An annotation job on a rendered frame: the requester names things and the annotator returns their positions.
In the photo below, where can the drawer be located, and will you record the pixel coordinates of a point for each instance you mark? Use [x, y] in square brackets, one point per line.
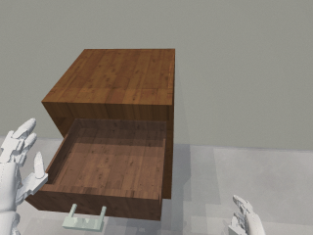
[113, 163]

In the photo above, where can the handle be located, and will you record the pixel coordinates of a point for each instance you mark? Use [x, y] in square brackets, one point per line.
[84, 224]

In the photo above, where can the left robot hand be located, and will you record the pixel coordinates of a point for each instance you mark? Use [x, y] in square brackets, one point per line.
[14, 149]

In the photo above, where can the left robot forearm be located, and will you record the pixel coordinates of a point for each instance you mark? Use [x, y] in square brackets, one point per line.
[9, 221]

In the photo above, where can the cabinet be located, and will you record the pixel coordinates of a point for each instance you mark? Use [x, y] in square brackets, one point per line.
[123, 84]

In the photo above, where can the right robot hand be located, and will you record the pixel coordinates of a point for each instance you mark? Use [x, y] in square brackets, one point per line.
[250, 223]

